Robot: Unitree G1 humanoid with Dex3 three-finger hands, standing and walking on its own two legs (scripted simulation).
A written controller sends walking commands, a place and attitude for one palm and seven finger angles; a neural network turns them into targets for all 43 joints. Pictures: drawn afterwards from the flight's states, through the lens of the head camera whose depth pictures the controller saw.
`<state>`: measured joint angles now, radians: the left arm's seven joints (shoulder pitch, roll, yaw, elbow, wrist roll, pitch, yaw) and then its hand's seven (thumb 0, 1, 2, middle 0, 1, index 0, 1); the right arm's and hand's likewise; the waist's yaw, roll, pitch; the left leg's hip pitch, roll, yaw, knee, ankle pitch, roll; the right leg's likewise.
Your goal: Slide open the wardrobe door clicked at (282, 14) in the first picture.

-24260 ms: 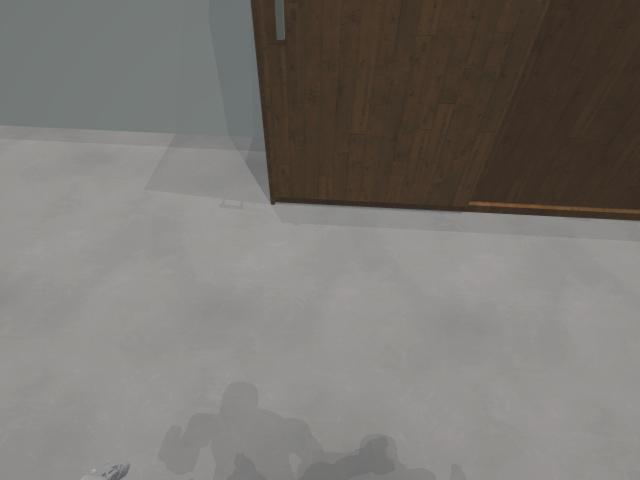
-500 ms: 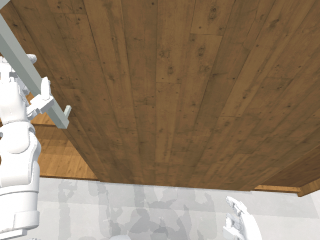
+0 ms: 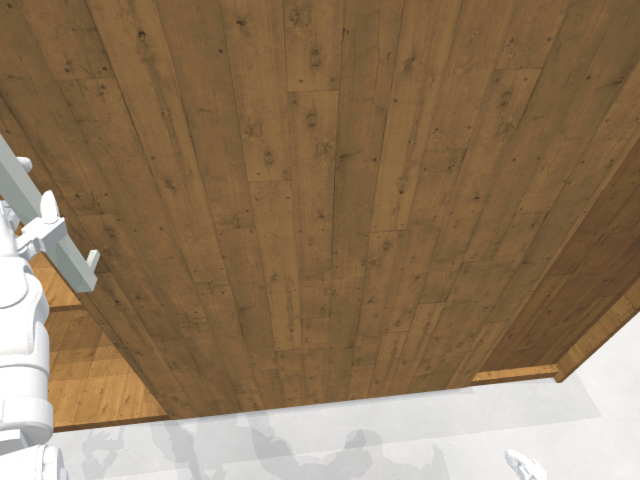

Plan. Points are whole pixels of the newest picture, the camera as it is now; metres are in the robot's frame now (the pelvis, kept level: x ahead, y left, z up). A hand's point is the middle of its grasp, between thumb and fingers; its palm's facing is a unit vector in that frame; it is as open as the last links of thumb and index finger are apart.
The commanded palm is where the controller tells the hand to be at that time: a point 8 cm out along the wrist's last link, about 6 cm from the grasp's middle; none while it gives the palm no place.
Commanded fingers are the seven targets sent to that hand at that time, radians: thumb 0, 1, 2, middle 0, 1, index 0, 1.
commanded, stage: stop walking and hold the door there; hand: left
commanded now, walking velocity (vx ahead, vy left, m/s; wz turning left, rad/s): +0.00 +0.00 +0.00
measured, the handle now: (37, 193) +0.40 +0.37 +0.17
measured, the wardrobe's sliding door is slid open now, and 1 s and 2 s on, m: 0.56 0.56 0.56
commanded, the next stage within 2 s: loosen the grip on the handle in 1.64 s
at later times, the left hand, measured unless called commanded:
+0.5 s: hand (49, 220) +0.36 +0.34 +0.16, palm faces +0.55 -0.79 -0.26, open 6.8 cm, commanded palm +0.31 +0.37 +0.13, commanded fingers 0.00 0.90 0.90 -0.45 -1.40 -0.45 -1.40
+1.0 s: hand (52, 231) +0.36 +0.34 +0.15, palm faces +0.33 -0.93 -0.17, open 5.9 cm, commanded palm +0.33 +0.37 +0.13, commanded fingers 0.00 0.90 0.90 -0.45 -1.40 -0.45 -1.40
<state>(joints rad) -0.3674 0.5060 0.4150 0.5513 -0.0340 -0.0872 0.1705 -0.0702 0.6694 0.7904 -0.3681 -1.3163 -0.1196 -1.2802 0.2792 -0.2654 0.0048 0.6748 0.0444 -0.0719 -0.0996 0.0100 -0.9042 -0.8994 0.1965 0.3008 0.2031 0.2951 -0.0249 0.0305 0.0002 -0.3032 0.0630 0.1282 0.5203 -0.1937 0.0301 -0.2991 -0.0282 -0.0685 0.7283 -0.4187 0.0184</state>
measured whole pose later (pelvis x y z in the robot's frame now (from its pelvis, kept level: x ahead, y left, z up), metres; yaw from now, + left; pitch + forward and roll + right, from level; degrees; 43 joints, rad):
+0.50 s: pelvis -0.02 +0.00 +0.00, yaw -2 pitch -1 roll -1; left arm -0.51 0.57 0.41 0.87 -0.02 -0.17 0.13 -0.08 0.63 0.82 -0.39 -1.32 -0.20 -1.36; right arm 0.31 -0.30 0.00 0.72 0.05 -0.05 -0.11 0.01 -0.90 -0.90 0.20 0.30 0.21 0.30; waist -0.03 0.05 -0.03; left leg -0.33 0.05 0.13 0.49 -0.16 0.03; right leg -0.25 -0.02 -0.06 0.50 -0.24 0.00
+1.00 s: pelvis -0.08 +0.10 -0.01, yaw +3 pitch +0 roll +1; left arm -0.72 0.37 0.21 0.60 -0.04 -0.11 0.09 -0.16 0.71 0.80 -0.45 -1.39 -0.26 -1.40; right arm 0.19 -0.17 0.03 0.68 0.04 -0.06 -0.07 0.01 -0.90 -0.90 0.20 0.30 0.20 0.30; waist 0.00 -0.03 0.16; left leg -0.33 0.09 0.09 0.58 -0.24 -0.04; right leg -0.46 -0.04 -0.07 0.90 -0.42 0.03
